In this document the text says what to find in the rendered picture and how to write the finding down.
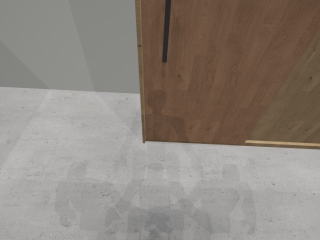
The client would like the wardrobe door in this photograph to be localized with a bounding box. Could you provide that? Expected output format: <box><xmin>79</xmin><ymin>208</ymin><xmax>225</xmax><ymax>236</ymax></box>
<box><xmin>141</xmin><ymin>0</ymin><xmax>320</xmax><ymax>145</ymax></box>
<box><xmin>247</xmin><ymin>30</ymin><xmax>320</xmax><ymax>144</ymax></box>

